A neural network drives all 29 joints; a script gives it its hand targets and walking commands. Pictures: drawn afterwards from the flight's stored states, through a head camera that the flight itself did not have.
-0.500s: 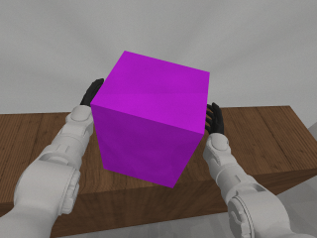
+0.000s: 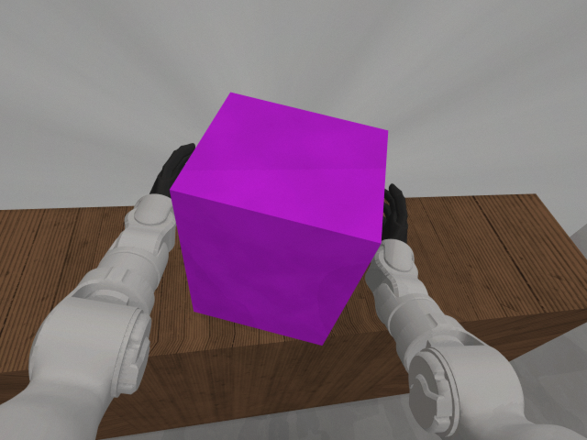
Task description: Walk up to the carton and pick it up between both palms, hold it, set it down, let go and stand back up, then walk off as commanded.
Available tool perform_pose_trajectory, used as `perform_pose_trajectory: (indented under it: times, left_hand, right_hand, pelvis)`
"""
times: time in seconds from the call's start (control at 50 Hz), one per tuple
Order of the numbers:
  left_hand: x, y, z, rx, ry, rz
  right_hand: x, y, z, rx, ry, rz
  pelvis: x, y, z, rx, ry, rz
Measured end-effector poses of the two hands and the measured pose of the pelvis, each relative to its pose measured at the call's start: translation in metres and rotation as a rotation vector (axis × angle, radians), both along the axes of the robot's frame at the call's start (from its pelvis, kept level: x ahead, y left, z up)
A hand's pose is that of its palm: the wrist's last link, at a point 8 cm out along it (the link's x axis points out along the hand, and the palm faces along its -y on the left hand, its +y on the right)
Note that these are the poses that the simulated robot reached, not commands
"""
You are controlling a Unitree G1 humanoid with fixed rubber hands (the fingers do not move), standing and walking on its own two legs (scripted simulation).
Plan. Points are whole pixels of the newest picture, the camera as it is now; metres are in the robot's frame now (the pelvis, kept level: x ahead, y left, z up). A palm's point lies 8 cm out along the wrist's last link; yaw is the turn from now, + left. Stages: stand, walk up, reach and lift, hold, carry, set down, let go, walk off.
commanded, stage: reach and lift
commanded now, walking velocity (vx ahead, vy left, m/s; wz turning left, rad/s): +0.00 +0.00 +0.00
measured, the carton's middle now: (280, 230) +0.42 -0.06 +0.03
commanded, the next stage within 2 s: none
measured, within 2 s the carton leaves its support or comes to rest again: neither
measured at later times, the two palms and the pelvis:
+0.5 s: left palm (172, 195) +0.47 +0.09 +0.08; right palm (389, 243) +0.37 -0.21 +0.05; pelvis +0.00 -0.01 +0.01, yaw +0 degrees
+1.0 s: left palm (172, 196) +0.47 +0.09 +0.08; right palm (388, 243) +0.37 -0.21 +0.05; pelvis +0.00 -0.01 +0.01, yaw +0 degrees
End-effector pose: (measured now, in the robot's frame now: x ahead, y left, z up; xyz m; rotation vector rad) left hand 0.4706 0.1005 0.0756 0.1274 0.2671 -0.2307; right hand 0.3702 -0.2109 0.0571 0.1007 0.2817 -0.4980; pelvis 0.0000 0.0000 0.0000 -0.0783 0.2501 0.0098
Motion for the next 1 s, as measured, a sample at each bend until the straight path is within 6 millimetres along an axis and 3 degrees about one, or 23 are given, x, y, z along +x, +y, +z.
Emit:
perform_pose_trajectory:
  times: [0.24,1.0]
  left_hand:
    - [-0.001,-0.006,0.003,-0.004,-0.037,-0.082]
    - [-0.003,-0.006,0.001,-0.02,-0.05,-0.075]
  right_hand:
    - [-0.003,0.002,-0.003,-0.015,-0.034,-0.012]
    - [-0.004,0.002,-0.006,-0.036,-0.079,0.003]
  pelvis:
    - [0.002,-0.002,0.001,0.002,0.008,0.0]
    - [0.001,-0.012,0.006,0.015,0.035,-0.001]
